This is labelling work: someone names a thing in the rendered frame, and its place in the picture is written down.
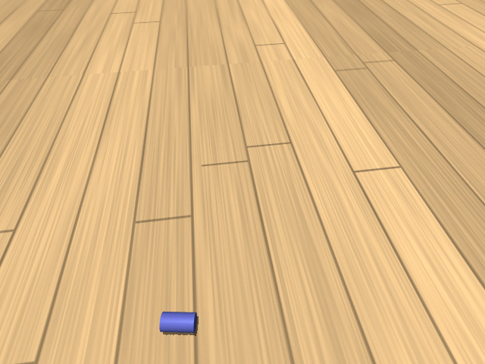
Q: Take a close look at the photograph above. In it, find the can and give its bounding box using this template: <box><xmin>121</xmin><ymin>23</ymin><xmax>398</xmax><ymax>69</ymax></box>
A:
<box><xmin>159</xmin><ymin>312</ymin><xmax>197</xmax><ymax>333</ymax></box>

